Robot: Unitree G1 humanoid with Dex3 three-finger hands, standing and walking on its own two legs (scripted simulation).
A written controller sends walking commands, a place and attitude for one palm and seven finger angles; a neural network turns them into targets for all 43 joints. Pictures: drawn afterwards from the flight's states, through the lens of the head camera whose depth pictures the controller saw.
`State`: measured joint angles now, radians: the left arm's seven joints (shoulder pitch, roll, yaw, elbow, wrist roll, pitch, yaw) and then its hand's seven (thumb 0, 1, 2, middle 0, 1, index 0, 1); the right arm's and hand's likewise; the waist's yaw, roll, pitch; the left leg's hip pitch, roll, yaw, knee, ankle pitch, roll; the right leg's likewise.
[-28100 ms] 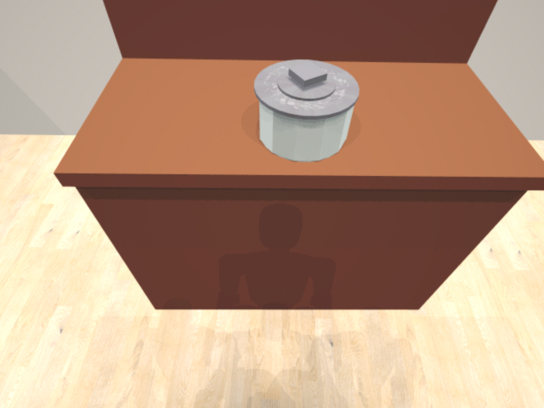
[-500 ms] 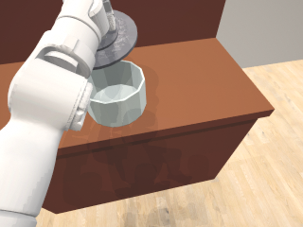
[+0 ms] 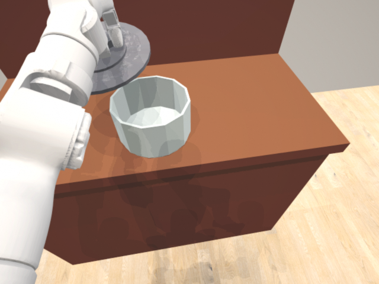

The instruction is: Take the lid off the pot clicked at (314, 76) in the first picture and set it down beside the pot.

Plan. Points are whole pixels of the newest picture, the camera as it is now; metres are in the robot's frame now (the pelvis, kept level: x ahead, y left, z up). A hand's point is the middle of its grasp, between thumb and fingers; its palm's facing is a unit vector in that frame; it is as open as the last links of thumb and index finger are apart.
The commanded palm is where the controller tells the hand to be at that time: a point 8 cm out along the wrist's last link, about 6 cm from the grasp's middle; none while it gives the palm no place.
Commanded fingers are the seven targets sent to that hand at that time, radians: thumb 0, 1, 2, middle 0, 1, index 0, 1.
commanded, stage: move the lid sideways beside the pot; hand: left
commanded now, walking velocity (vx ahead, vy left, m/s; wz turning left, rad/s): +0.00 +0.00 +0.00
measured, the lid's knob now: (93, 42) +0.52 +0.15 +0.26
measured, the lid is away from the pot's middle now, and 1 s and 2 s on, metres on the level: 0.09 0.20 0.24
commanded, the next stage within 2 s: lower the lid onto the table in 1.48 s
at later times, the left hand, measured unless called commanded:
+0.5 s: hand (72, 40) +0.49 +0.18 +0.28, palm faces -0.27 -0.13 -0.95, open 5.8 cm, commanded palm +0.50 +0.18 +0.35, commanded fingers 0.00 0.62 0.97 -0.60 -1.13 -0.98 -1.21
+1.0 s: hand (36, 48) +0.48 +0.24 +0.27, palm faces -0.29 -0.15 -0.95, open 5.7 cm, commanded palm +0.49 +0.24 +0.35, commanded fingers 0.00 0.62 0.97 -0.60 -1.13 -0.98 -1.21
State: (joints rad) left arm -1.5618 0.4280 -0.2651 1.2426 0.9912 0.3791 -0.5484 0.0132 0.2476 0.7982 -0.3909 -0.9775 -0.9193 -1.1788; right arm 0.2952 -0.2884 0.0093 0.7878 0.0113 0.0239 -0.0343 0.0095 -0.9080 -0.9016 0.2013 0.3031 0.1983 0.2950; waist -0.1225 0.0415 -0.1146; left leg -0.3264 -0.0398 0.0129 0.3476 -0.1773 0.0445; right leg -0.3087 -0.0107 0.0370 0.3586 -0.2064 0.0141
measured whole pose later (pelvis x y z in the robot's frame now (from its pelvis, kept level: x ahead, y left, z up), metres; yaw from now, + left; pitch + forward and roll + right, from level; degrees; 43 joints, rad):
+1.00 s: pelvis +0.00 +0.01 +0.00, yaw +1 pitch +9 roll -1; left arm -1.49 0.66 -0.24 1.18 1.02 0.25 -0.62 0.01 0.25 0.80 -0.39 -0.98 -0.92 -1.18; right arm 0.28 -0.29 0.00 0.75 0.03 0.10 -0.03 0.01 -0.91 -0.90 0.20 0.30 0.20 0.30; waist -0.12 0.02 -0.10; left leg -0.35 -0.04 0.00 0.38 -0.19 0.05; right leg -0.30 -0.01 0.02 0.34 -0.20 0.02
